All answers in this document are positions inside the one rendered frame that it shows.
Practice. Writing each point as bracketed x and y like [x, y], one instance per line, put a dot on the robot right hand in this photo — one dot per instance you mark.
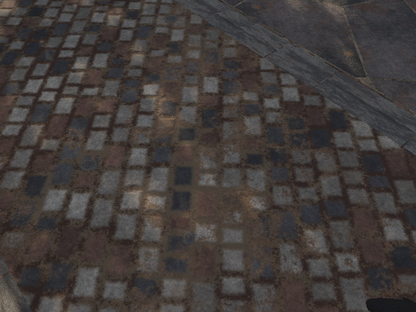
[390, 305]

